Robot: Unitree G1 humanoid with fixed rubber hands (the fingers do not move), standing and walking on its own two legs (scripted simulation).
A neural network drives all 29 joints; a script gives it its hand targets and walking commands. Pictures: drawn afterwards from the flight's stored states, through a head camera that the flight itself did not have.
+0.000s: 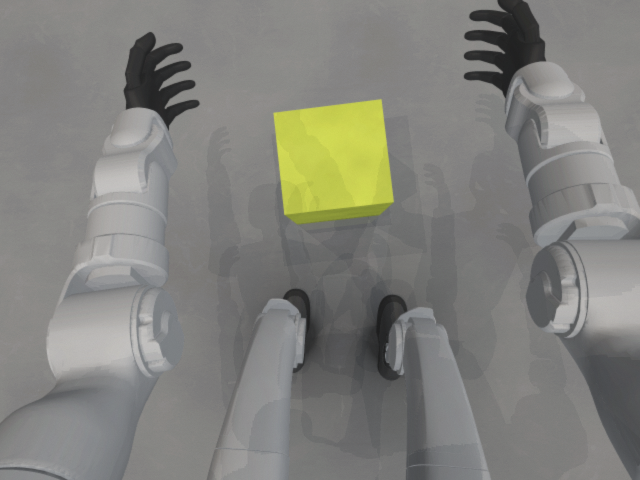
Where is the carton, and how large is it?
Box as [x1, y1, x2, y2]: [274, 99, 393, 224]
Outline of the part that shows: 381,99 274,113 284,214 297,224 376,215 383,211 393,201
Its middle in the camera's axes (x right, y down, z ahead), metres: +0.03 -0.15 +0.87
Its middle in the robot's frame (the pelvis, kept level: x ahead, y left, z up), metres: +0.52 +0.05 -0.52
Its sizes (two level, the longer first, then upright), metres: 0.210 0.200 0.250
